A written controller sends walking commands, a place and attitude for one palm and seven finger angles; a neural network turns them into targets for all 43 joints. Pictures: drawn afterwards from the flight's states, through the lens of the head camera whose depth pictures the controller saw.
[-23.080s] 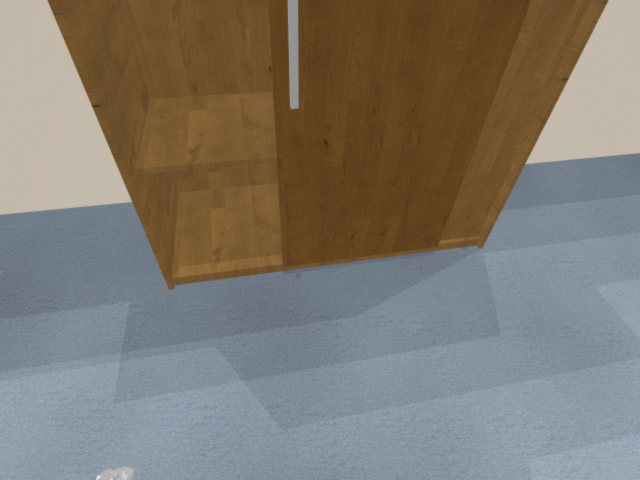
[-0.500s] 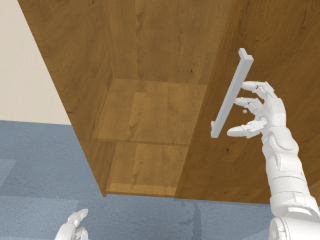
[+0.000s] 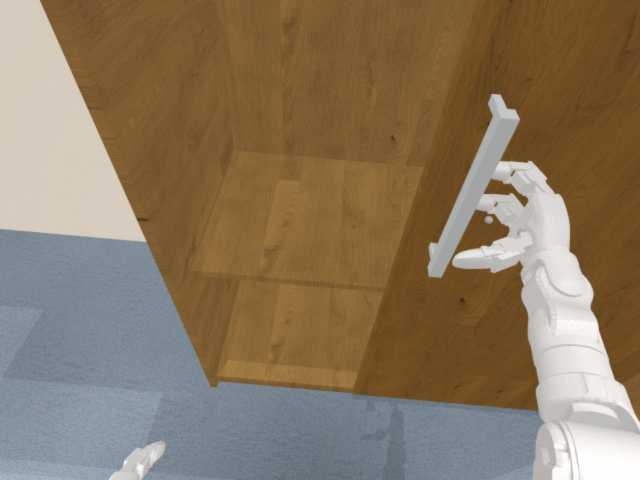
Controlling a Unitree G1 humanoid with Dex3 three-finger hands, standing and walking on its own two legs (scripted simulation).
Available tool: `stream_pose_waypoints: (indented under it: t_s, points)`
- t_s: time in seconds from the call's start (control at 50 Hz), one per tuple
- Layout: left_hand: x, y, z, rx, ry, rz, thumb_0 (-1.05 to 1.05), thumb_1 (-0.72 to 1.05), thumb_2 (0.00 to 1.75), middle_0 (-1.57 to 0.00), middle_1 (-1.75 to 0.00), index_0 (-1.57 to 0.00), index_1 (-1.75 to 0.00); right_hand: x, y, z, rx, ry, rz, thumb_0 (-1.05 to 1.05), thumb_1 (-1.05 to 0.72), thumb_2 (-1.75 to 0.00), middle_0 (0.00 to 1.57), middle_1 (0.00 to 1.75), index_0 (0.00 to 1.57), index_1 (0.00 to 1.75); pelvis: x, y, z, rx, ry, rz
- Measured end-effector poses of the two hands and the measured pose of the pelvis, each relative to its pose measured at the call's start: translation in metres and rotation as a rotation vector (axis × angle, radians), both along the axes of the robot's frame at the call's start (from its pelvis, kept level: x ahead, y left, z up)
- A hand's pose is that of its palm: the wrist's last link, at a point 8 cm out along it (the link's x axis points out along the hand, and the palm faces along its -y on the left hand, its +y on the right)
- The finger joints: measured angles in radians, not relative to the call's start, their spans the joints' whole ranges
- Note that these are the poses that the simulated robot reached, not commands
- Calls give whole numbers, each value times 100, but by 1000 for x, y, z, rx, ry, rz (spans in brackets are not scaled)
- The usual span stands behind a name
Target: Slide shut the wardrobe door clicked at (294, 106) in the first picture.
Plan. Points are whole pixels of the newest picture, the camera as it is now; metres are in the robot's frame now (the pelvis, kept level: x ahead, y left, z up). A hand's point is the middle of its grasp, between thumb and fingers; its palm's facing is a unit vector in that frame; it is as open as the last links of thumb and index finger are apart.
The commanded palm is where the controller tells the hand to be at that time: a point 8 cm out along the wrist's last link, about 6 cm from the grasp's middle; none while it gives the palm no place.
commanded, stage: slide the fingers in behind the handle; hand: right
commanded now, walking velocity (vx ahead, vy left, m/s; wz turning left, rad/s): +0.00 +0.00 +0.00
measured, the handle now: (461, 199) +0.46 -0.13 +0.13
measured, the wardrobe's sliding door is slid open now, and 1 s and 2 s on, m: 0.42 0.42 0.42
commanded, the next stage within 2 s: grip the handle and tug to test in 1.58 s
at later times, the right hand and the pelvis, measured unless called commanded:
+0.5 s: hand (478, 224) +0.40 -0.14 +0.14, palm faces +0.00 +1.00 -0.02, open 14.0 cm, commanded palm +0.37 -0.19 +0.14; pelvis +0.01 +0.00 +0.00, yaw +0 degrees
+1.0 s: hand (463, 229) +0.39 -0.12 +0.14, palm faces +0.03 +1.00 -0.02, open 14.7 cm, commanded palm +0.36 -0.16 +0.14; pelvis +0.01 +0.01 +0.00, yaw +0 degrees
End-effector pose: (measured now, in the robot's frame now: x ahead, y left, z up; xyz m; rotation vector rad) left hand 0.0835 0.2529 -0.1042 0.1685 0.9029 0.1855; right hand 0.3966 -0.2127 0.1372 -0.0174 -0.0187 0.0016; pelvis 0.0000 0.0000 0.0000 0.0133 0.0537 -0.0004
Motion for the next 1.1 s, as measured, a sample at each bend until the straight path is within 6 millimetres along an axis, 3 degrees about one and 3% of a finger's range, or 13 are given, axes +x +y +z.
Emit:
stream_pose_waypoints:
  t_s: [0.42, 0.68, 1.1]
  points:
    - [41, -5, 11, -12, -94, -41, 1, 90, 90, -20, -30, -20, -30, -12, 14, 0, 8, -11, -7, -1, 50, -30, 30, 120, 30, 120, 4, 4, 1, -4, -12, 1]
    - [45, -4, 9, -31, -97, -48, 1, 90, 90, -20, -30, -20, -30, -19, 31, 3, 16, -19, 2, -1, 50, -30, 30, 120, 28, 119, 7, 6, 1, -7, -19, -1]
    - [54, -4, 12, -41, -124, -53, 1, 90, 90, -20, -30, -20, -30, -26, 37, 3, 4, -24, -28, -1, 50, -30, 20, 115, 17, 113, 12, 9, 3, -11, -30, 3]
